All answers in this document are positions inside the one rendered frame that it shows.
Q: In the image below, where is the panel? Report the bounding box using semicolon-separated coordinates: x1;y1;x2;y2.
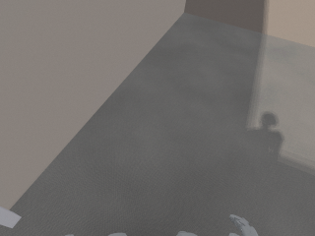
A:
0;206;22;228

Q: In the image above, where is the right robot hand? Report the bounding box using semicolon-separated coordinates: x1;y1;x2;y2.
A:
228;214;259;236

